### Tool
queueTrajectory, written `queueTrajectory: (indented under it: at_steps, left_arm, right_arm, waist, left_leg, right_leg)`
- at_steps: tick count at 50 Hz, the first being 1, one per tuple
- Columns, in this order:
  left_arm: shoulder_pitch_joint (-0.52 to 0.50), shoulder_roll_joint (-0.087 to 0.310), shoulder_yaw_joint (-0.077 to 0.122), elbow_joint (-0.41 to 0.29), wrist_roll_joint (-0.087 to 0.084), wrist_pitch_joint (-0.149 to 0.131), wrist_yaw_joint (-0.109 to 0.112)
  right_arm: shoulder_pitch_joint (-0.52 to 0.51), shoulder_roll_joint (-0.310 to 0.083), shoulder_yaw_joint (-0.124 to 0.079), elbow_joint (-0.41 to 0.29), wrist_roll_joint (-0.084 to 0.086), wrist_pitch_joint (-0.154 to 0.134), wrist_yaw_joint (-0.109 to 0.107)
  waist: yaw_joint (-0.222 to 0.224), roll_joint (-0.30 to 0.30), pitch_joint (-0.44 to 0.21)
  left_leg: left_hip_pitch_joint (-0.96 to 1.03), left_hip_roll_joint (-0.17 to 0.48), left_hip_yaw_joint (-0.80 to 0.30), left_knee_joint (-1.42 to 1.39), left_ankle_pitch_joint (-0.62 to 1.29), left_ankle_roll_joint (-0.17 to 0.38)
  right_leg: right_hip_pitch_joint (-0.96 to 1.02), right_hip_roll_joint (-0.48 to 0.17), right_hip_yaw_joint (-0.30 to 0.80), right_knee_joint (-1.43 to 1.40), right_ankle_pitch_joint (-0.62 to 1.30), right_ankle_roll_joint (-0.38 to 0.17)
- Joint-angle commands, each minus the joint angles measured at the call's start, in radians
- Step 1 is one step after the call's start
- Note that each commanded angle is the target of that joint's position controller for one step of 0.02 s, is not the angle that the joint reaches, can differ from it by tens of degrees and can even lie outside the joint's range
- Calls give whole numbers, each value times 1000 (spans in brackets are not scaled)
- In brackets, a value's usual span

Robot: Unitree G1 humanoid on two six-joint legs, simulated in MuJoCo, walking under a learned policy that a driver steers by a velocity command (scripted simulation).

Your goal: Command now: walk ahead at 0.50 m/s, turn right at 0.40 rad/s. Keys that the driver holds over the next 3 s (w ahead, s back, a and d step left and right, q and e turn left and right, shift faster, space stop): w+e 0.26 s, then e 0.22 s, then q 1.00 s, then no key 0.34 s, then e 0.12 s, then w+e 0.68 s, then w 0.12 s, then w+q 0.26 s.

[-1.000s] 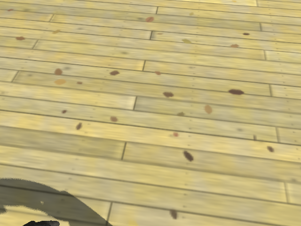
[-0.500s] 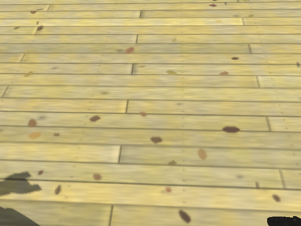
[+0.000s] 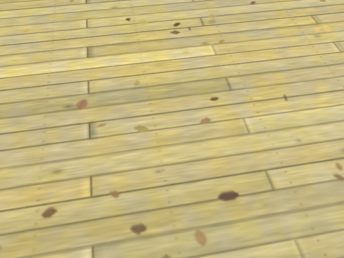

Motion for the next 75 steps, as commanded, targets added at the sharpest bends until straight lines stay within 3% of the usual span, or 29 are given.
queueTrajectory:
  at_steps: [1,6,8,9,10,11,12,14,20,26,29,31,32,33,35,37,42,49,50,51,52,55,62,68,71,72,73,74,75]
  left_arm:
    - [-124,34,2,-101,-5,-17,-18]
    - [-136,72,21,-148,1,-14,-46]
    - [86,146,65,-100,-1,-9,-40]
    - [260,223,96,-64,-1,1,-23]
    - [262,323,111,-64,-15,-2,-16]
    - [297,226,87,-77,-13,-7,-12]
    - [257,188,73,-73,-2,-12,-9]
    - [117,151,60,-99,4,-13,-6]
    - [41,189,70,-105,11,6,28]
    - [109,155,60,-58,0,46,53]
    - [86,94,34,-37,17,38,52]
    - [250,45,16,-16,46,21,44]
    - [324,67,14,11,38,24,42]
    - [269,130,26,6,31,39,42]
    - [119,151,42,-16,20,79,52]
    - [81,142,48,-24,18,96,61]
    - [73,75,35,0,13,73,70]
    - [104,97,46,21,8,34,41]
    - [127,149,60,20,20,32,45]
    - [119,242,80,19,48,38,50]
    - [52,226,76,-7,78,35,48]
    - [-83,117,41,-51,32,27,61]
    - [28,158,50,-22,31,58,72]
    - [0,211,73,-22,7,59,43]
    - [5,187,71,0,-18,49,36]
    - [49,146,61,9,8,43,33]
    - [28,78,34,-43,67,39,28]
    - [-67,130,49,-66,48,37,36]
    - [-82,157,58,-62,16,44,40]
  right_arm:
    - [3,-170,-41,-37,7,-4,-10]
    - [2,-209,-56,-25,20,39,-27]
    - [-22,-218,-57,-40,18,59,-45]
    - [-16,-193,-43,-65,3,54,-53]
    - [95,-44,8,-114,-27,23,-28]
    - [2,-127,-6,-111,3,-18,-11]
    - [-102,-169,-17,-150,40,-43,1]
    - [-151,-160,-19,-158,8,-56,-8]
    - [-135,-98,-10,-175,-17,8,-24]
    - [-246,-108,-12,-197,-2,13,-5]
    - [-171,-117,-23,-169,-22,-7,6]
    - [-169,-181,-25,-188,-55,-15,1]
    - [-145,-128,-19,-169,-49,0,1]
    - [-134,-93,-8,-163,-12,13,8]
    - [-157,-137,-21,-171,7,38,15]
    - [-192,-202,-45,-190,3,57,3]
    - [-196,-168,-57,-208,9,91,-29]
    - [-196,-169,-73,-224,30,133,-51]
    - [-174,-143,-65,-225,28,133,-52]
    - [-196,-108,-57,-261,26,126,-48]
    - [-172,-153,-72,-258,15,112,-45]
    - [-61,-177,-93,-177,16,133,-47]
    - [-204,-106,-54,-270,30,141,-23]
    - [-196,-122,-55,-302,28,154,0]
    - [-109,-138,-72,-278,23,158,2]
    - [-59,-213,-96,-274,25,156,-11]
    - [-58,-327,-114,-304,13,149,-24]
    - [-23,-274,-100,-306,-17,124,-10]
    - [-70,-239,-87,-299,-19,106,-6]
  waist:
    - [-21,82,45]
    - [24,114,10]
    - [152,116,-123]
    - [225,30,-233]
    - [113,-227,-340]
    - [189,-121,-420]
    - [201,-85,-269]
    - [119,38,-106]
    - [40,-6,-68]
    - [101,-59,-133]
    - [54,-61,-138]
    - [127,151,-237]
    - [121,288,-299]
    - [99,238,-269]
    - [68,136,-154]
    - [73,140,-94]
    - [71,195,-135]
    - [98,200,-117]
    - [97,134,-119]
    - [74,-130,-65]
    - [70,-215,-56]
    - [21,-73,-44]
    - [121,-117,-52]
    - [112,-143,-69]
    - [54,-90,-88]
    - [52,74,-133]
    - [74,376,-142]
    - [-20,258,-222]
    - [7,186,-164]
  left_leg:
    - [-35,279,-44,-86,312,118]
    - [140,325,13,104,770,76]
    - [75,288,65,419,967,33]
    - [-160,252,69,714,716,-3]
    - [-633,35,9,1074,-248,-67]
    - [-761,29,-187,1183,-353,-56]
    - [-831,82,-197,1163,-259,-36]
    - [-742,144,-180,994,-146,-46]
    - [-516,101,-120,681,-3,-142]
    - [-405,43,-153,372,273,-122]
    - [-316,72,-148,255,339,-50]
    - [-13,271,-359,290,955,98]
    - [62,401,-563,254,918,245]
    - [21,401,-666,200,632,264]
    - [-71,333,-652,142,220,208]
    - [-176,291,-613,92,61,171]
    - [-239,195,-508,77,23,134]
    - [-323,148,-556,119,-88,83]
    - [-411,102,-511,201,-180,35]
    - [-584,-39,-314,415,-290,-24]
    - [-600,-44,-240,675,-367,-65]
    - [-607,-7,-243,950,-220,-116]
    - [-630,76,-141,773,-155,-178]
    - [-415,78,-44,507,-156,-119]
    - [-202,41,-34,210,90,-35]
    - [0,142,-198,179,388,20]
    - [133,410,-559,227,821,197]
    - [69,463,-615,182,716,327]
    - [20,408,-513,163,604,287]
  right_leg:
    - [43,20,-34,-96,82,-13]
    - [86,91,-118,-142,-143,-78]
    - [396,163,-151,-193,-146,-136]
    - [719,55,39,-201,-127,-199]
    - [1090,-204,591,-255,-275,-400]
    - [1142,-233,748,-372,-379,-413]
    - [1040,-196,588,-395,-299,-358]
    - [743,-120,392,-415,-11,-304]
    - [383,-2,150,-409,455,-267]
    - [459,9,199,-306,197,-172]
    - [524,-6,214,-174,177,-137]
    - [394,136,131,69,-225,-44]
    - [298,160,81,223,-621,22]
    - [249,134,80,277,-702,51]
    - [166,125,65,332,-658,76]
    - [167,122,56,311,-592,74]
    - [305,150,23,82,-470,73]
    - [508,145,7,-300,-251,15]
    - [594,28,94,-367,-260,-29]
    - [581,-164,331,-449,-290,-151]
    - [502,-293,453,-477,-176,-250]
    - [513,-167,214,-411,-49,-174]
    - [687,-173,63,-378,146,-215]
    - [628,-213,-4,-334,210,-206]
    - [547,-171,-84,-187,108,-108]
    - [378,-102,-171,7,-104,-18]
    - [64,50,-194,293,-710,83]
    - [26,83,-29,460,-758,90]
    - [17,56,-5,509,-682,79]
Next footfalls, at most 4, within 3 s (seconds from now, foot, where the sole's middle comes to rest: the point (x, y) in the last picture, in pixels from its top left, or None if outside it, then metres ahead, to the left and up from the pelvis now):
0.18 right None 0.28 -0.14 -0.78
0.60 left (169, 245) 0.53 0.00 -0.78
1.00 right None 0.43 -0.21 -0.78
1.44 left None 0.42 0.05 -0.78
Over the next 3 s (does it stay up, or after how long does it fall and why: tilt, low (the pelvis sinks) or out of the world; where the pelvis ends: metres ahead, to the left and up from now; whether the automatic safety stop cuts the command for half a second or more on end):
stays up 0.87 -0.16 -0.02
